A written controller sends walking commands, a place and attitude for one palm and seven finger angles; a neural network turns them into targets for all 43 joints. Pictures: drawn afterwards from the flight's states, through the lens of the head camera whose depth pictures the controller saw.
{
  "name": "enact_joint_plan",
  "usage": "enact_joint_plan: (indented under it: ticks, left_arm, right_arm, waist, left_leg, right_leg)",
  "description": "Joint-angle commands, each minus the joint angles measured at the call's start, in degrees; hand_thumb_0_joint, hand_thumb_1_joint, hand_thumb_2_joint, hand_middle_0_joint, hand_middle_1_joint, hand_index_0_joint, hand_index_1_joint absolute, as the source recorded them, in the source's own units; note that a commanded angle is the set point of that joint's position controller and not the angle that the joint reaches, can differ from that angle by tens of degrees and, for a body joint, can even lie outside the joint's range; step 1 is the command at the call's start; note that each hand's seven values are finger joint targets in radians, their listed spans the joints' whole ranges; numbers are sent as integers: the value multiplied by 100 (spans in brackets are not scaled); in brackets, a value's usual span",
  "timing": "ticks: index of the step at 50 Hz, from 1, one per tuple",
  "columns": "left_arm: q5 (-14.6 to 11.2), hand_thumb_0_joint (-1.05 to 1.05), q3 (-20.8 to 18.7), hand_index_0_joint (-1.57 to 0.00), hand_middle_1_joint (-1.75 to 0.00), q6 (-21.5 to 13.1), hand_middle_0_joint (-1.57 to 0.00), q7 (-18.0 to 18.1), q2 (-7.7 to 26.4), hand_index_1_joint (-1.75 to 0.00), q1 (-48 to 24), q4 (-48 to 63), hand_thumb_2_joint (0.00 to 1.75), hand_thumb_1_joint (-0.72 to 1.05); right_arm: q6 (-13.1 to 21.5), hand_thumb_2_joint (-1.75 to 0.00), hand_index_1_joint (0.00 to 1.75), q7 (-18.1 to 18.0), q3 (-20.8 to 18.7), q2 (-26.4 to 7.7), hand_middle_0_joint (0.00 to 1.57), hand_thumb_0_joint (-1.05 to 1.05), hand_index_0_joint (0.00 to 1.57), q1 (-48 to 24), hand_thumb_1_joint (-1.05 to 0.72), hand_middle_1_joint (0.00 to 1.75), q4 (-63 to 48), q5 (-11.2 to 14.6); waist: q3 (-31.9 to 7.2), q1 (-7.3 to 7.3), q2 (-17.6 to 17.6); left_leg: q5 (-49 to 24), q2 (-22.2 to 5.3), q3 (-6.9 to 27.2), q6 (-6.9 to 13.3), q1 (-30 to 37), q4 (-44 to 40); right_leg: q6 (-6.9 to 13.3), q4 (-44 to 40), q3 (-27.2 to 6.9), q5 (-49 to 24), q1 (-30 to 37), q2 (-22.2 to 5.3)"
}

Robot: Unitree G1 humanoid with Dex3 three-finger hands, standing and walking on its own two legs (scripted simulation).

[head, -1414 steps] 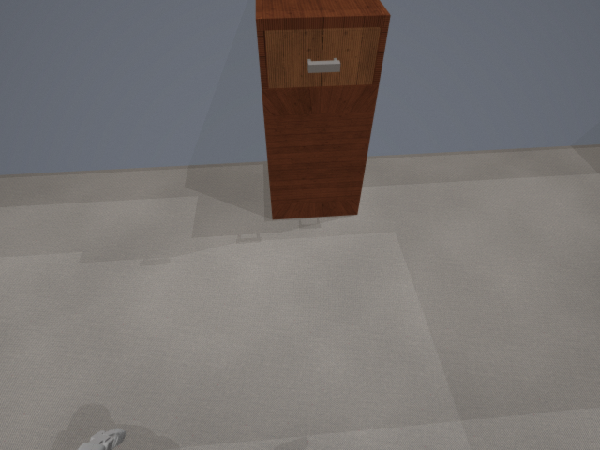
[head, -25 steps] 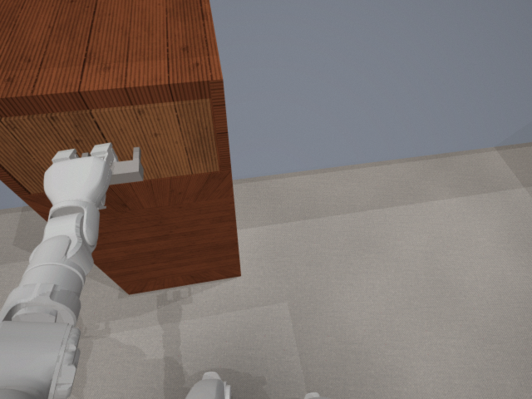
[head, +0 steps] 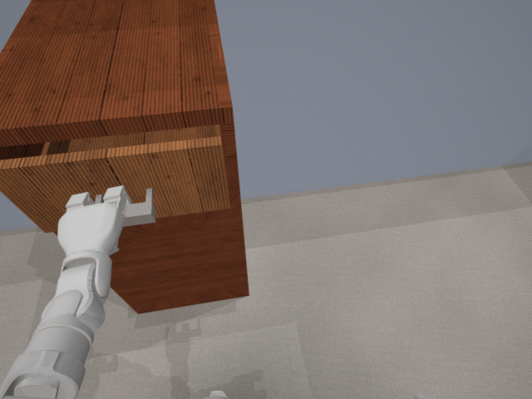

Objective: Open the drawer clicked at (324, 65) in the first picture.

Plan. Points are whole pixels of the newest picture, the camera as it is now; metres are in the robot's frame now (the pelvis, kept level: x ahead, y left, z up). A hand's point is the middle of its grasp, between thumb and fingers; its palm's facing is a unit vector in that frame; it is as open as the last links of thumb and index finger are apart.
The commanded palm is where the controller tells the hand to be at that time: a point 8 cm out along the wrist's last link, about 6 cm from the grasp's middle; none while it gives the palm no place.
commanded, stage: pull the drawer open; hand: left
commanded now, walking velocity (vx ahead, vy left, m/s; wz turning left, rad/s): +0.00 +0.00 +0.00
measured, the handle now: (123, 206) +0.43 +0.25 +0.01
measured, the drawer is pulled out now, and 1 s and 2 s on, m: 0.04 0.16 0.27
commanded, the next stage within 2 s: none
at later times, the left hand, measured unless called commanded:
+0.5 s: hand (104, 278) +0.31 +0.25 -0.01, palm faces -0.02 -0.08 -1.00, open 6.0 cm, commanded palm +0.27 +0.25 +0.05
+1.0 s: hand (100, 315) +0.25 +0.24 -0.01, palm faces -0.02 -0.08 -1.00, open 6.0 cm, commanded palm +0.21 +0.24 +0.05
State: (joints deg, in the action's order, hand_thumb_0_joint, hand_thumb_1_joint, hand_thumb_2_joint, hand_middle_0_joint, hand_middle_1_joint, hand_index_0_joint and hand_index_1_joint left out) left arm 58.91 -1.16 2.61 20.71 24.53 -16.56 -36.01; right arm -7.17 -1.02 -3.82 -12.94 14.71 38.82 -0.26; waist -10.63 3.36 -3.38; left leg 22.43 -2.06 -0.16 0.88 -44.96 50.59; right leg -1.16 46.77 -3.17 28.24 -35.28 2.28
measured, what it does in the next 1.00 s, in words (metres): stands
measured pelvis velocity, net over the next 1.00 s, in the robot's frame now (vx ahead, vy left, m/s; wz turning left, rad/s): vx -0.01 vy -0.02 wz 0.03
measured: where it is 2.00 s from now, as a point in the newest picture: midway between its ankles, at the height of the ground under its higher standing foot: outside the picture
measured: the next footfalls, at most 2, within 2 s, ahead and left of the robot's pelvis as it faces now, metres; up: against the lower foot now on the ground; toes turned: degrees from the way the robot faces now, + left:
none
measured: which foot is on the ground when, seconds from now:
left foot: down 0.00-1.00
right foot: down 0.00-1.00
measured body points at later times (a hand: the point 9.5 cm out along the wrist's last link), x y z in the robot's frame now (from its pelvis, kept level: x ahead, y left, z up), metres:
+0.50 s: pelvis +0.00 -0.01 +0.00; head +0.04 -0.02 +0.45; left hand +0.30 +0.26 +0.05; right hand +0.13 -0.27 -0.12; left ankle +0.01 +0.11 -0.69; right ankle -0.06 -0.15 -0.69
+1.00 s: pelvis -0.01 -0.02 +0.00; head +0.02 -0.04 +0.45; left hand +0.25 +0.24 +0.05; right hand +0.17 -0.27 -0.11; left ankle +0.01 +0.11 -0.69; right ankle -0.06 -0.15 -0.69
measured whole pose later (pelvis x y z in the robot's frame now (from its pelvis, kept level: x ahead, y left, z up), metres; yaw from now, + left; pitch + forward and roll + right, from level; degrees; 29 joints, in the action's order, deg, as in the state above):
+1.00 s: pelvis -0.01 -0.02 +0.00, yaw +1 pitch +11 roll -1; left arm 57.7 0.9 4.8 21.9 21.2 8.1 -14.7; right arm -5.4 -2.0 -2.5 -13.0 8.5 36.8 -1.1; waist -9.1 0.2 -3.4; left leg 21.8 -1.8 0.8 -0.9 -38.6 49.1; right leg 0.5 48.1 -2.0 29.4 -29.9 2.1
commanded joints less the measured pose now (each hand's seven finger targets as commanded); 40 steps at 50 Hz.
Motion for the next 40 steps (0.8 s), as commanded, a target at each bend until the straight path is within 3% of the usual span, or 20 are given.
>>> enact_joint_plan:
  ticks: [1,3,7,8,10,11,12,13,19,22,23,27,30,32,33,35,37,38,39,40]
  left_arm:
    - [-46,0,-456,-40,-135,113,-40,228,1201,-135,-791,1408,90,90]
    - [-23,0,-498,-40,-135,154,-40,239,1207,-135,-573,1375,90,90]
    - [46,0,-534,-40,-135,190,-40,260,1255,-135,-501,1668,90,90]
    - [30,0,-368,-40,-135,230,-40,256,1057,-135,-409,1577,90,90]
    - [31,0,-346,-40,-135,234,-40,255,1039,-135,-438,1673,90,90]
    - [14,0,-477,-40,-135,236,-40,255,1180,-135,-377,1771,90,90]
    - [54,0,-415,-40,-135,224,-40,269,1129,-135,-409,1847,90,90]
    - [29,0,-387,-40,-135,253,-40,263,1057,-135,-228,1741,90,90]
    - [-45,0,-512,-40,-135,194,-40,258,1085,-135,468,2283,90,90]
    - [-52,0,-454,-40,-135,150,-40,289,977,-135,725,2622,90,90]
    - [-88,0,-359,-40,-135,177,-40,296,833,-135,1019,2575,90,90]
    - [-42,0,-520,-40,-135,144,-40,384,1010,-135,984,2924,90,90]
    - [-19,0,-329,-40,-135,189,-40,423,783,-135,1100,2868,90,90]
    - [-7,0,-426,-40,-135,175,-40,457,901,-135,1053,3019,90,90]
    - [-12,0,-461,-40,-135,192,-40,472,926,-135,1168,2919,90,90]
    - [-8,0,-323,-40,-135,196,-40,477,789,-135,1128,3015,90,90]
    - [-4,0,-420,-40,-135,191,-40,477,911,-135,1108,3070,90,90]
    - [-37,0,-324,-40,-135,221,-40,459,776,-135,1338,2948,90,90]
    - [-21,0,-435,-40,-135,203,-40,468,912,-135,1252,3084,90,90]
    - [-24,0,-257,-40,-135,216,-40,449,720,-135,1349,3016,90,90]
  right_arm:
    - [204,-90,30,-74,-289,-922,20,0,20,43,-90,30,-626,-4]
    - [210,-90,30,-77,-286,-915,20,0,20,-8,-90,30,-640,-5]
    - [197,-90,30,-105,-241,-877,20,0,20,-169,-90,30,-698,-8]
    - [215,-90,30,-109,-254,-884,20,0,20,-150,-90,30,-713,-8]
    - [226,-90,30,-115,-246,-877,20,0,20,-207,-90,30,-724,-13]
    - [223,-90,30,-124,-242,-889,20,0,20,-235,-90,30,-738,-20]
    - [206,-90,30,-128,-213,-850,20,0,20,-309,-90,30,-742,-8]
    - [226,-90,30,-136,-246,-858,20,0,20,-271,-90,30,-741,-18]
    - [259,-90,30,-123,-207,-832,20,0,20,-498,-90,30,-851,-28]
    - [295,-90,30,-105,-193,-813,20,0,20,-598,-90,30,-891,-33]
    - [326,-90,30,-92,-213,-811,20,0,20,-566,-90,30,-924,-41]
    - [334,-90,30,-92,-173,-812,20,0,20,-701,-90,30,-904,-59]
    - [372,-90,30,-101,-191,-801,20,0,20,-708,-90,30,-899,-60]
    - [362,-90,30,-119,-158,-792,20,0,20,-801,-90,30,-888,-69]
    - [384,-90,30,-139,-192,-794,20,0,20,-766,-90,30,-877,-71]
    - [393,-90,30,-151,-179,-780,20,0,20,-802,-90,30,-877,-77]
    - [380,-90,30,-162,-136,-771,20,0,20,-900,-90,30,-855,-73]
    - [408,-90,30,-177,-167,-769,20,0,20,-861,-90,30,-883,-71]
    - [395,-90,30,-177,-127,-763,20,0,20,-936,-90,30,-887,-71]
    - [412,-90,30,-183,-144,-752,20,0,20,-919,-90,30,-896,-73]
  waist:
    - [-1751,-233,-209]
    - [-1588,-273,-208]
    - [-1722,-337,-171]
    - [-1515,-258,-188]
    - [-1467,-276,-220]
    - [-1570,-304,-162]
    - [-1651,-351,-328]
    - [-1512,-309,-160]
    - [-1640,-456,-102]
    - [-1614,-459,-130]
    - [-1432,-422,-108]
    - [-1431,-445,-95]
    - [-1183,-361,-67]
    - [-1313,-430,-91]
    - [-1188,-406,-87]
    - [-1227,-381,-42]
    - [-1279,-438,-16]
    - [-1140,-433,3]
    - [-1252,-482,46]
    - [-1138,-440,33]
  left_leg:
    - [-3088,157,-85,86,2381,-384]
    - [-2950,167,-90,85,2353,-415]
    - [-2851,196,-97,72,2399,-459]
    - [-2818,193,-80,82,2369,-446]
    - [-2626,213,-102,78,2343,-462]
    - [-2707,199,-78,77,2374,-473]
    - [-2667,221,-104,63,2443,-501]
    - [-2701,213,-102,84,2413,-450]
    - [-2805,229,-124,70,2408,-459]
    - [-2833,231,-118,72,2419,-469]
    - [-2789,238,-118,82,2369,-452]
    - [-2552,256,-122,65,2329,-483]
    - [-2323,268,-104,69,2283,-473]
    - [-2217,284,-124,63,2322,-505]
    - [-2197,278,-117,71,2287,-482]
    - [-2174,288,-114,71,2312,-466]
    - [-2098,298,-121,60,2307,-494]
    - [-2041,312,-130,77,2237,-490]
    - [-2021,313,-118,62,2245,-510]
    - [-2004,320,-117,69,2227,-511]
  right_leg:
    - [299,-369,596,-3038,245,259]
    - [301,-378,613,-2920,205,266]
    - [297,-388,597,-2935,306,249]
    - [309,-390,628,-2846,211,255]
    - [314,-411,625,-2756,210,247]
    - [325,-411,606,-2786,306,240]
    - [313,-411,581,-2786,284,233]
    - [319,-407,604,-2855,289,239]
    - [295,-403,546,-3208,533,210]
    - [286,-384,543,-3268,551,197]
    - [294,-382,571,-3242,535,200]
    - [284,-383,541,-3196,541,177]
    - [297,-392,575,-2917,382,182]
    - [285,-422,522,-2881,436,161]
    - [307,-408,524,-2864,416,172]
    - [298,-400,525,-2873,394,160]
    - [284,-428,476,-2878,447,143]
    - [291,-437,488,-2872,465,142]
    - [282,-438,477,-2841,476,139]
    - [289,-435,489,-2825,458,140]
